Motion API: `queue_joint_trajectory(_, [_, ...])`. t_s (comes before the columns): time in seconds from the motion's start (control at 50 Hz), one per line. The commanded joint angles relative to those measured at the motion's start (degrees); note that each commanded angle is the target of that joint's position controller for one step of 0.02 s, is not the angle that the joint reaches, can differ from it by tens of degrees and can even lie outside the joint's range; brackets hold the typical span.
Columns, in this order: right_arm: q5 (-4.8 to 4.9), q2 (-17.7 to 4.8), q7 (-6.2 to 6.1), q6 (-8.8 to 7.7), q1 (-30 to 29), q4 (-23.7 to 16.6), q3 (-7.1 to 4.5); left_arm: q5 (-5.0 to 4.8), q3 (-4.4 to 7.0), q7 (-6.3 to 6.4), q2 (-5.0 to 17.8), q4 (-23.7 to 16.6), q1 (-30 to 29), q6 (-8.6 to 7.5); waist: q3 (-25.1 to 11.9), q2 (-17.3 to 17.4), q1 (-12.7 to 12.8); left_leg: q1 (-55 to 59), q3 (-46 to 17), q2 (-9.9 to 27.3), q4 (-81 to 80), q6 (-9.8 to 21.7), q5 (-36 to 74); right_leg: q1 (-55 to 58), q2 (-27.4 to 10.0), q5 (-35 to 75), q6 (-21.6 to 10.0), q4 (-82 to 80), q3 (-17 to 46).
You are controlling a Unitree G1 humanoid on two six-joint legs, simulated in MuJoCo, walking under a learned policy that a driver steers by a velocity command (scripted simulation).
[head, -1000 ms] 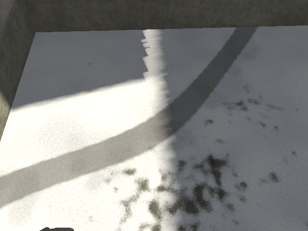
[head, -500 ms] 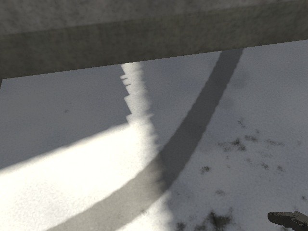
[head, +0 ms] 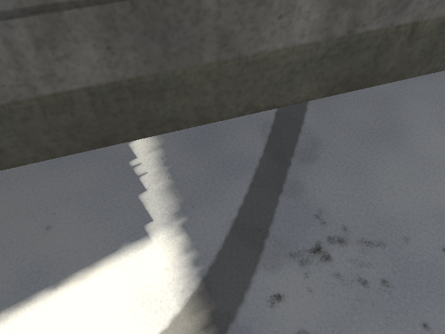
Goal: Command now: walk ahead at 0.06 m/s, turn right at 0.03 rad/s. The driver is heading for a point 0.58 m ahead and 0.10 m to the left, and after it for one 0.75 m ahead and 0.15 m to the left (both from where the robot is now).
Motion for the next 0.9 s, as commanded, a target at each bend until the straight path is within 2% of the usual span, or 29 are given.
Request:
queue_joint_trajectory(0.02, [-0.01,-6.0,-0.78,0.3,-0.5,-2.6,-1.36,0.24,1.48,-0.2,5.5,-3.5,-1.4,-1.31,-0.9,-5.2,0.4,-2.4,-2.3,2.8,-3.7,0.1,-0.4,2.9,-2.4,4.2,-3.5,-5.1,3.4])
queue_joint_trajectory(0.08, [0.07,-6.1,-0.97,0.42,0.1,-2.0,-1.42,-0.19,1.6,-0.1,5.8,-2.9,-0.3,-2.15,-2.7,-3.7,0.6,-1.1,-2.7,3.4,-2.6,0.4,5.0,5.2,-2.0,11.7,-3.2,-2.6,2.7])
queue_joint_trajectory(0.14, [0.48,-6.0,-1.04,0.41,-0.4,-1.3,-1.48,-0.35,1.63,0.12,5.8,-2.6,-0.2,-2.16,-3.7,-2.5,0.7,0.0,-2.8,3.6,-1.6,0.2,8.5,6.5,-1.8,15.9,-3.4,-1.4,2.5])
queue_joint_trajectory(0.24, [0.72,-6.1,-1.35,1.02,-0.7,0.4,-1.61,-0.47,1.67,0.19,5.5,-1.6,-0.3,-1.94,-3.7,-0.8,0.6,1.3,-2.9,3.8,-1.2,-0.2,10.0,6.8,-1.4,17.3,-3.6,-1.1,2.2])
queue_joint_trajectory(0.36, [0.8,-6.3,-1.96,1.56,-1.0,2.9,-1.81,-0.51,1.78,0.33,5.1,0.6,-0.2,-1.86,-2.9,-0.3,0.5,2.0,-3.0,4.0,-1.7,-0.3,9.6,6.8,-0.8,16.2,-3.4,-1.7,1.6])
queue_joint_trajectory(0.6, [0.82,-6.0,-2.75,1.83,-0.7,8.2,-1.87,-0.6,1.89,0.89,4.7,7.5,0.1,-1.81,-0.5,-0.4,0.5,1.6,-3.1,3.9,-4.2,-0.2,5.4,6.9,0.1,11.2,-2.7,-4.1,0.3])
queue_joint_trajectory(0.62, [0.85,-5.6,-2.78,1.9,0.6,9.2,-1.79,-0.63,1.78,0.91,4.1,8.7,1.3,-1.73,-1.7,-0.1,0.5,1.9,-2.6,3.4,-4.9,0.0,-0.9,7.4,0.9,5.1,-2.7,-4.3,-0.6])
queue_joint_trajectory(0.64, [1.27,-6.4,-2.88,2.06,1.2,9.7,-2.13,-0.97,1.99,0.95,4.6,9.5,1.9,-1.62,-0.6,0.7,0.5,0.9,-2.7,2.9,-5.2,1.0,-10.5,5.8,2.4,-5.4,-3.1,-3.2,-2.0])
queue_joint_trajectory(0.66, [1.67,-7.5,-3.01,2.13,1.5,9.8,-2.52,-1.21,2.17,1.0,4.9,9.8,1.8,-1.7,1.8,1.9,0.3,-0.8,-4.4,3.7,-6.3,2.5,-20.4,2.5,3.4,-15.5,-3.7,-2.1,-2.8])
queue_joint_trajectory(0.68, [1.93,-8.2,-3.16,1.9,2.0,9.6,-2.72,-1.35,2.15,1.04,4.9,9.6,1.1,-2.13,4.6,3.1,-0.1,-2.1,-7.6,5.8,-8.3,4.2,-27.8,-1.5,3.5,-20.6,-4.1,-1.0,-2.9])
queue_joint_trajectory(0.7, [2.21,-9.0,-3.18,1.3,3.7,9.8,-2.96,-1.61,2.02,0.91,4.4,9.2,0.0,-2.97,6.6,4.8,-0.9,-1.7,-12.5,9.0,-11.0,6.3,-32.4,-5.2,3.4,-20.8,-4.4,1.6,-3.2])
queue_joint_trajectory(0.74, [2.52,-11.9,-3.07,-0.04,6.0,10.7,-4.03,-2.32,1.67,0.11,2.3,8.8,-1.6,-4.93,8.2,10.7,-1.1,0.2,-25.6,18.4,-18.0,11.5,-36.1,-9.0,3.0,-11.8,-4.3,11.0,-5.9])
queue_joint_trajectory(0.76, [2.5,-11.8,-3.01,-0.51,5.6,10.5,-4.14,-2.46,1.77,-0.32,2.7,8.8,-2.1,-5.62,8.9,10.3,-1.0,-1.1,-28.2,20.4,-19.4,12.7,-33.9,-9.0,1.3,-11.0,-5.1,12.7,-4.5])
queue_joint_trajectory(0.78, [2.53,-11.4,-2.82,-0.89,4.1,10.0,-4.07,-2.67,1.8,-0.74,2.5,9.1,-1.3,-6.16,8.8,9.9,0.2,-1.9,-27.1,20.3,-19.1,12.4,-30.8,-7.4,0.7,-12.3,-6.0,11.0,-4.4])
queue_joint_trajectory(0.8, [3.0,-10.8,-2.52,-1.0,1.6,9.2,-3.95,-2.8,1.77,-1.07,2.1,10.2,1.0,-6.57,8.3,9.4,2.0,-3.7,-23.2,18.5,-17.7,10.8,-27.3,-2.3,0.7,-12.0,-6.9,4.9,-5.2])
queue_joint_trajectory(0.82, [3.46,-10.0,-2.19,-0.76,-0.9,8.5,-3.7,-2.73,2.18,-1.18,2.3,12.4,5.4,-6.89,7.2,8.0,4.5,-8.5,-18.1,14.5,-14.9,8.5,-22.9,8.1,2.1,-7.8,-7.2,-3.0,-6.3])
queue_joint_trajectory(0.84, [3.33,-8.5,-2.04,-0.75,-2.3,7.8,-3.32,-2.36,3.01,-1.06,3.8,15.1,10.7,-6.9,5.3,5.3,6.4,-12.6,-13.5,10.3,-8.9,6.3,-16.2,16.9,2.1,-2.9,-6.6,-5.4,-4.7])
queue_joint_trajectory(0.86, [3.08,-4.8,-1.76,-1.15,-4.3,6.5,-2.28,-1.93,4.21,-0.66,7.7,16.9,18.4,-7.08,2.4,-5.3,8.9,-20.3,-5.4,4.0,7.9,2.6,-9.6,25.4,-7.2,-9.3,-9.1,-12.4,9.4])
queue_joint_trajectory(0.88, [3.45,-3.8,-2.04,-2.17,-5.4,3.8,-2.09,-1.46,5.42,-1.31,13.5,17.7,24.1,-7.58,0.2,-18.1,10.1,-29.6,-2.2,-1.3,24.3,0.9,-15.3,30.3,-19.3,-14.0,-16.1,-20.6,31.0])
queue_joint_trajectory(0.9, [4.26,-6.9,-2.09,-2.78,-4.7,4.2,-3.01,-0.51,3.77,-1.28,8.5,17.1,21.1,-8.4,2.2,-10.9,8.1,-33.3,-9.3,0.9,35.3,2.0,-17.8,27.4,-22.0,-13.8,-17.9,-20.6,33.2])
